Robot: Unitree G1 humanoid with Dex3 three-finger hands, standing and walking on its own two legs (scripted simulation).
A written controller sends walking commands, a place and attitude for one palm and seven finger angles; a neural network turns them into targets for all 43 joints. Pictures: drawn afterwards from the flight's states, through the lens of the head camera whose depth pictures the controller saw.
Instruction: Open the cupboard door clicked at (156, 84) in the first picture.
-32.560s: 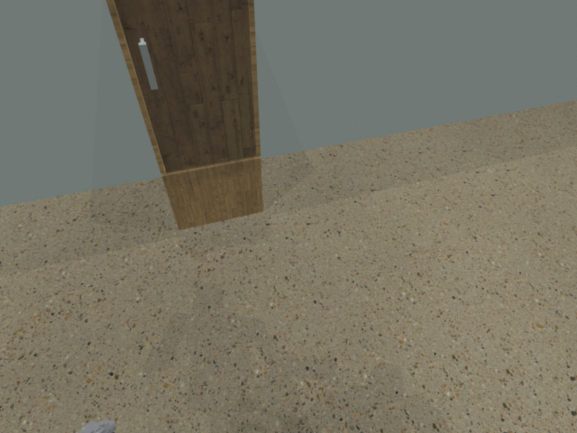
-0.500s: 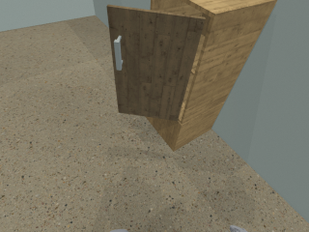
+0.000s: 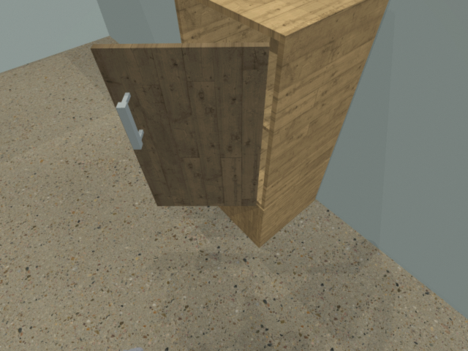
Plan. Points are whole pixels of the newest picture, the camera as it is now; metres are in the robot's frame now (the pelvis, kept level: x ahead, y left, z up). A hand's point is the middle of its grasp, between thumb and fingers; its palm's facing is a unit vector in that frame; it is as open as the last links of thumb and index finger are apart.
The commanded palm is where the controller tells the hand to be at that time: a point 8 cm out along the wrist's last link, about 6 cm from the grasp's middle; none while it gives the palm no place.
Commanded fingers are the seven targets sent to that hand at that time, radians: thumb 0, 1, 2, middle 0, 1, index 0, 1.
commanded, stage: come to a stop and stand still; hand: left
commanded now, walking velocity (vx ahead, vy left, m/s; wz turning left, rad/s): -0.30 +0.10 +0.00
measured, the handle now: (132, 121) +0.60 +0.26 +0.02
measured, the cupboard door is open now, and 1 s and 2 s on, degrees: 49 49 49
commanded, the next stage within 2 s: look again from close up in 1.26 s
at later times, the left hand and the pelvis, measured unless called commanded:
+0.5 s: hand out of the picture +0.04 +0.20 -0.17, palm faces +0.03 -0.96 -0.27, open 7.4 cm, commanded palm none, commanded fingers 0.00 0.90 0.90 -0.20 -0.30 -0.20 -0.30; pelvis +0.01 -0.01 +0.00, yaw -1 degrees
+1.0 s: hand out of the picture +0.00 +0.19 -0.17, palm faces -0.02 -0.98 -0.20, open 7.3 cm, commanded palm none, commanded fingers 0.00 0.90 0.90 -0.20 -0.30 -0.20 -0.30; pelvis -0.02 +0.01 +0.00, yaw -1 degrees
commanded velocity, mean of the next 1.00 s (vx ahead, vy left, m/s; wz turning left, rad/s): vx -0.04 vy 0.02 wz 0.00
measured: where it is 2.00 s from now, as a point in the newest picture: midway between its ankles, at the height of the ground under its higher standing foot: outside the picture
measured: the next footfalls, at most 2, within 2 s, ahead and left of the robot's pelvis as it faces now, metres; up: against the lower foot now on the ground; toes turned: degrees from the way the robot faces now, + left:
left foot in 0.16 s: +0.09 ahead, +0.13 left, +0.00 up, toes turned +5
right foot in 0.46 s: +0.01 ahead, -0.10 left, +0.00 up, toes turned -3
